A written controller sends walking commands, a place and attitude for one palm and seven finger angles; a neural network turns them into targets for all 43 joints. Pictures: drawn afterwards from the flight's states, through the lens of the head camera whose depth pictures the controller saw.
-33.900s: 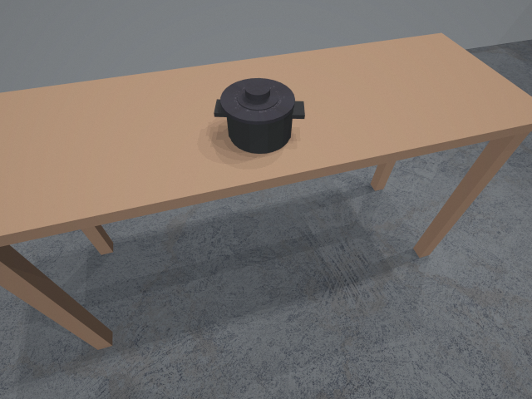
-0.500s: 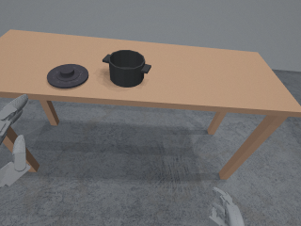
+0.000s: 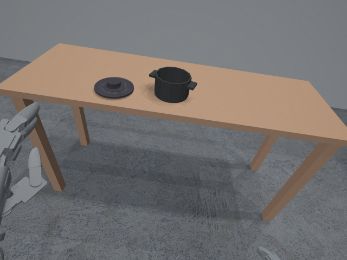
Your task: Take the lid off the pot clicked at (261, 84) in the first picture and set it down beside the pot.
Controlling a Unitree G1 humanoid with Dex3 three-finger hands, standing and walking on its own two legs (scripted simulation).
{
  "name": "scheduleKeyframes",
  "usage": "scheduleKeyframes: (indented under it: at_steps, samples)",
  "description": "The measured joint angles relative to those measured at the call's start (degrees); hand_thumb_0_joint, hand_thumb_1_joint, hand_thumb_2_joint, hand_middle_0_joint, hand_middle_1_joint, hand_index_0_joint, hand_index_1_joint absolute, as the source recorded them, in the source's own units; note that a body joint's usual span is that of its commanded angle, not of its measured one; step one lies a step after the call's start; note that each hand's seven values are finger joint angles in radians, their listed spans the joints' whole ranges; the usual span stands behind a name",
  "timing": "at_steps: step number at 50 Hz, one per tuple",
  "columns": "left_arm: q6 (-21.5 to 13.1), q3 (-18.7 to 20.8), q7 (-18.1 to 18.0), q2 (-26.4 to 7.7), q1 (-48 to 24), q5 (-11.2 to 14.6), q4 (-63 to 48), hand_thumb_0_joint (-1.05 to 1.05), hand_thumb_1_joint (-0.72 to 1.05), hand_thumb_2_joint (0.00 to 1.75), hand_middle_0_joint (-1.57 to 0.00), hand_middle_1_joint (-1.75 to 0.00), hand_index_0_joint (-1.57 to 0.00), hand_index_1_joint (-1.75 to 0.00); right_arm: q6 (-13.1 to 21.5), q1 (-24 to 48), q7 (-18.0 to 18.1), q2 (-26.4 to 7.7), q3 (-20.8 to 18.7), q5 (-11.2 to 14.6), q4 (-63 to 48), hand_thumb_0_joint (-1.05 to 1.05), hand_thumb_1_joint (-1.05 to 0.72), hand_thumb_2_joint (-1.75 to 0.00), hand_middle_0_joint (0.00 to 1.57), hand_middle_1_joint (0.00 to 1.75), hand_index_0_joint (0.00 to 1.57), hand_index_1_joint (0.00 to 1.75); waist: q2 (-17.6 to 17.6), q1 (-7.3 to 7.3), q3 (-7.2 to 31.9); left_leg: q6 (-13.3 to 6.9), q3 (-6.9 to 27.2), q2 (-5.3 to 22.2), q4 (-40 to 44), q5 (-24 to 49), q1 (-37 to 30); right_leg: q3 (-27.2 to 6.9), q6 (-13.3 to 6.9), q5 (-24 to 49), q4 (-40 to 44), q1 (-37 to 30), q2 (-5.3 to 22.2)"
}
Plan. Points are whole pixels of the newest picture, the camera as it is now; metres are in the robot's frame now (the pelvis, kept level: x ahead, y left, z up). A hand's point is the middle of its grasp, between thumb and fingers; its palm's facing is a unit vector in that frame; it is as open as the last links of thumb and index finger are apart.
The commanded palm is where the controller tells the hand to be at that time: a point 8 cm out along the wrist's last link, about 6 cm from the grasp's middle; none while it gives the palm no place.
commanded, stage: stop stepping back and stand still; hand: left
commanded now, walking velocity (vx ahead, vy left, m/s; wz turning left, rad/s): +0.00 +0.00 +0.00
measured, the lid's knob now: (114, 82) +0.76 +0.30 +0.02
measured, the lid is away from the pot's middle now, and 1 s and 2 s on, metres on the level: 0.24 0.24 0.24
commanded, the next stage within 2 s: let the arm hang, fingers relaxed in 0.66 s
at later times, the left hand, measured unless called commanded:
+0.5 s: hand out of the picture +0.01 +0.23 -0.19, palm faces +0.06 -0.99 -0.13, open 7.1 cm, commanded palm none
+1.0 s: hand out of the picture -0.02 +0.20 -0.16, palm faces +0.06 -0.98 -0.19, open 7.3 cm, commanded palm none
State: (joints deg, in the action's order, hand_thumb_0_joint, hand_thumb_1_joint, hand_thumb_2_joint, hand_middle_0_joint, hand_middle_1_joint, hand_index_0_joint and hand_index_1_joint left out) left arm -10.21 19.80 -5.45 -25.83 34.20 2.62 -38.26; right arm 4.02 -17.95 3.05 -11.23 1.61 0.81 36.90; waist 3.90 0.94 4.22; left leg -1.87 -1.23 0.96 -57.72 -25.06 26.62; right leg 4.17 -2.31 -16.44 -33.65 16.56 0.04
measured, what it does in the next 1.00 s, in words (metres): steps on the spot: right foot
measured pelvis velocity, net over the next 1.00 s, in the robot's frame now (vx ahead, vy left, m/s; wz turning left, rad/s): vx -0.01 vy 0.04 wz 0.06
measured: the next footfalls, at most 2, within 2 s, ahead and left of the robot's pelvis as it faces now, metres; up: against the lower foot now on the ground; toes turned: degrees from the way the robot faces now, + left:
right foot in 0.66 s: +0.00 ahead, -0.10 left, +0.00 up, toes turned +6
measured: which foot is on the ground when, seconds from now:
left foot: down 0.00-1.00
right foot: down 0.00-0.38, up 0.40-0.64, down 0.66-1.00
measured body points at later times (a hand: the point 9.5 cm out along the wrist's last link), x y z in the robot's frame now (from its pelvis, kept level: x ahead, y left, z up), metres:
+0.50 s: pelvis -0.03 +0.05 -0.01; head -0.01 +0.09 +0.44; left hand +0.01 +0.28 -0.18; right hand -0.04 -0.21 -0.13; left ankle +0.03 +0.12 -0.73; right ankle -0.01 -0.12 -0.67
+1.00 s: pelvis -0.01 +0.04 +0.01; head +0.01 +0.03 +0.46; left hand -0.02 +0.25 -0.15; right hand +0.00 -0.18 -0.15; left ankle +0.03 +0.12 -0.73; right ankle -0.04 -0.10 -0.73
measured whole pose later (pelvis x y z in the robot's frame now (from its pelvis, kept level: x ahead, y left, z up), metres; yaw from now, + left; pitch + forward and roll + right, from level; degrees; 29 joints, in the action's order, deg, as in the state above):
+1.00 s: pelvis -0.01 +0.04 +0.01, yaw +3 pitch +0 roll +0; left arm -0.5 -0.4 -2.4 -7.0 16.6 -1.0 62.5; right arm -0.8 -16.0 1.3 -8.2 -2.9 -0.9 61.2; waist -1.0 -1.1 -2.7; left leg -3.3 -4.1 -1.6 -25.5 -9.2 16.5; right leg -2.6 1.3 -17.7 -26.2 8.6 1.0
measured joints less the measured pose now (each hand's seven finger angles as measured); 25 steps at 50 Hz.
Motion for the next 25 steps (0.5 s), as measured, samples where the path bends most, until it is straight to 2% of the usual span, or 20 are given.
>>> scheduleKeyframes:
  at_steps: [2, 3, 4, 6, 7, 9, 11, 12, 13, 14, 15, 16, 18, 20, 21, 23, 25]
  samples:
    - [-0.19, 1.08, -0.88, 2.13, -1.07, 0.16, 0.63, 0.01, 0.88, 0.89, -0.21, -0.31, -0.22, -0.3, 0.13, 0.29, 0.95, -0.65, -0.17, 0.05, -0.71, 0.01, -0.9, -0.9, 0.2, 0.3, 0.2, 0.3, -0.01, 0.64, 0.32, -0.46, -0.57, 1.25, 11.58, -0.28, -4.81, 0.09, -0.08, -3.85, -1.82, 1.29, 0.98]
    - [-0.38, 1.51, -1.39, 3.1, -1.97, 0.27, 0.86, 0.01, 0.88, 0.89, -0.21, -0.31, -0.22, -0.3, 0.95, 0.61, 1.43, -1.57, -0.23, 0.06, -1.83, 0.01, -0.9, -0.9, 0.2, 0.3, 0.2, 0.3, -1.34, 0.53, 0.1, -0.9, 0.85, 2.02, 18.8, -1.83, -7.25, 0.42, 0.08, -6.42, -3.9, 2.66, 0.67]
    - [-0.51, 2.0, -1.98, 3.52, -3.52, 0.3, 1.63, 0.01, 0.88, 0.89, -0.21, -0.31, -0.22, -0.3, 1.89, 1.74, 1.83, -1.76, -0.49, 0.14, -2.28, 0.01, -0.9, -0.9, 0.2, 0.3, 0.2, 0.3, -1.81, 0.04, -1.14, -0.59, 0.95, 1.98, 20.24, 3.41, -6.96, -0.34, 0.55, -8.94, -7.72, 4.25, 0.59]
    - [-0.15, 2.7, -2.75, 3.13, -6.45, -0.06, 4.04, 0.01, 0.88, 0.89, -0.21, -0.3, -0.21, -0.3, 3.25, 4.07, 1.99, -0.41, -0.61, 0.36, -2.27, 0.01, -0.9, -0.9, 0.2, 0.3, 0.2, 0.3, -0.87, -0.12, -4.11, 0.2, -0.49, 0.96, 19.68, 8.65, -7.54, -3.65, 1.43, -11.16, -16.49, 6.55, 0.18]
    - [-0.87, 1.5, -2.21, 3.29, -8.64, -1.24, 8.17, 0.01, 0.89, 0.89, -0.21, -0.3, -0.21, -0.3, 4.77, 4.53, 0.87, -0.14, -1.02, -0.17, -1.33, 0.01, -0.9, -0.9, 0.2, 0.3, 0.2, 0.3, -1.56, -0.8, -4.04, 0.4, -0.16, 0.65, 19.92, 9.7, -7.25, -3.48, 1.74, -11.56, -19.17, 7.57, 0.14]
    - [2.33, -3.36, 0.53, 4.89, -15.01, -3.45, 21.52, 0.01, 0.89, 0.9, -0.2, -0.3, -0.2, -0.3, 3.9, 4.96, -1.32, -0.64, -2.13, -1.57, 0.66, 0.01, -0.9, -0.9, 0.2, 0.3, 0.2, 0.3, -4.67, -2.73, -2.5, 0.39, 2.31, 0.02, 20.37, 11.02, -5.67, -3.38, 2.04, -14.16, -21.92, 9.12, -0.34]
    - [7.11, -8.1, 2.97, 6.76, -19.61, -4.43, 36.51, 0.0, 0.89, 0.9, -0.2, -0.3, -0.2, -0.3, 1.18, 5.12, -2.18, -1.2, -2.46, -2.52, 2.62, 0.01, -0.9, -0.9, 0.2, 0.3, 0.2, 0.3, -7.29, -4.25, -1.11, 0.32, 4.43, -0.46, 20.46, 11.73, -4.59, -4.0, 1.93, -14.97, -16.96, 7.72, -0.7]
    - [8.91, -10.23, 3.86, 7.11, -20.85, -4.82, 43.03, 0.0, 0.9, 0.9, -0.2, -0.3, -0.2, -0.3, 0.03, 4.75, -2.5, -1.11, -2.36, -2.7, 3.28, 0.01, -0.9, -0.9, 0.2, 0.3, 0.2, 0.3, -7.13, -4.51, -0.61, 0.35, 4.65, -1.02, 19.59, 11.49, -4.01, -4.7, 1.34, -12.49, -11.57, 5.81, -0.31]
    - [10.21, -12.02, 4.44, 6.73, -21.31, -5.13, 48.21, 0.0, 0.9, 0.9, -0.2, -0.3, -0.2, -0.3, -0.96, 4.16, -2.9, -0.49, -2.17, -2.69, 3.71, 0.01, -0.9, -0.9, 0.2, 0.3, 0.2, 0.3, -4.93, -4.32, -0.03, 0.47, 3.44, -2.21, 17.38, 9.39, -2.87, -6.52, 0.41, -9.85, -5.97, 4.1, 1.25]
    - [11.2, -13.49, 4.73, 7.07, -21.79, -5.31, 53.12, 0.0, 0.9, 0.9, -0.2, -0.3, -0.2, -0.3, -1.9, 3.91, -3.26, -0.19, -2.15, -2.68, 4.27, 0.01, -0.9, -0.9, 0.2, 0.3, 0.2, 0.3, -3.42, -3.95, -0.45, 0.74, 2.31, -2.46, 13.37, 6.28, -1.57, -7.22, 1.4, -2.02, -4.94, 4.39, 2.13]
    - [12.32, -14.94, 4.87, 8.38, -22.31, -5.4, 58.17, 0.0, 0.9, 0.89, -0.2, -0.3, -0.2, -0.3, -2.9, 3.6, -3.53, -0.43, -2.39, -2.6, 5.04, 0.01, -0.9, -0.9, 0.2, 0.3, 0.2, 0.3, -3.53, -4.18, -1.54, 0.95, 2.32, -1.87, 8.6, 3.46, -0.57, -6.63, 2.9, 0.84, -6.86, 4.63, 1.98]
    - [13.56, -16.44, 4.95, 9.92, -22.38, -5.41, 63.03, 0.01, 0.9, 0.89, -0.2, -0.3, -0.2, -0.3, -3.9, 2.81, -3.72, -0.84, -2.74, -2.49, 5.68, 0.0, -0.9, -0.9, 0.2, 0.3, 0.2, 0.3, -4.1, -4.93, -2.31, 1.07, 2.28, -1.17, 5.55, 1.74, -0.13, -5.45, 4.15, 0.35, -8.48, 4.37, 1.81]
    - [15.46, -19.03, 5.04, 12.7, -20.91, -5.26, 71.03, 0.01, 0.9, 0.89, -0.2, -0.3, -0.2, -0.3, -5.4, 0.24, -3.81, -1.51, -3.46, -2.32, 6.81, 0.0, -0.9, -0.9, 0.2, 0.3, 0.2, 0.3, -4.81, -6.08, -2.44, 0.4, 1.79, -0.07, 7.16, 0.03, -0.96, -3.63, 5.27, -3.17, -10.58, 4.65, 1.77]
    - [16.43, -19.98, 5.22, 14.62, -18.82, -4.63, 77.33, 0.01, 0.9, 0.89, -0.2, -0.3, -0.2, -0.3, -6.1, -1.74, -3.68, -1.31, -3.62, -3.0, 8.38, 0.0, -0.9, -0.9, 0.2, 0.3, 0.2, 0.3, -3.66, -5.91, -3.08, -1.43, 0.56, 0.17, 6.42, 2.7, 0.41, -5.06, 4.0, -10.76, -15.77, 7.49, 0.86]
    - [16.74, -20.23, 5.4, 15.34, -17.95, -4.22, 80.28, 0.01, 0.91, 0.89, -0.2, -0.3, -0.2, -0.3, -6.1, -2.7, -3.47, -1.05, -3.58, -3.28, 9.28, 0.0, -0.9, -0.9, 0.2, 0.3, 0.2, 0.3, -3.11, -5.77, -3.65, -2.02, -0.09, 0.34, 6.9, 3.41, 0.68, -5.8, 3.34, -12.05, -20.03, 9.48, 0.07]
    - [16.11, -18.32, 4.86, 14.84, -17.21, -3.69, 84.31, 0.0, 0.95, 0.89, -0.2, -0.3, -0.21, -0.3, -5.88, -4.92, -2.98, 0.04, -3.54, -3.43, 11.69, 0.0, -0.9, -0.9, 0.2, 0.3, 0.2, 0.3, -1.93, -5.4, -4.82, -2.36, -0.25, -0.02, 10.45, 5.77, 0.56, -6.21, 2.69, -10.43, -27.94, 12.67, -0.74]
    - [15.02, -17.87, 5.48, 13.26, -16.63, -3.72, 87.4, -0.01, 0.97, 0.89, -0.2, -0.3, -0.21, -0.3, -5.57, -6.81, -2.61, 1.06, -3.22, -3.26, 14.53, 0.01, -0.91, -0.9, 0.2, 0.3, 0.2, 0.3, -1.07, -4.45, -5.93, -2.13, 0.02, -0.63, 15.87, 9.02, -0.64, -5.4, 2.53, -9.27, -28.99, 12.75, -0.45]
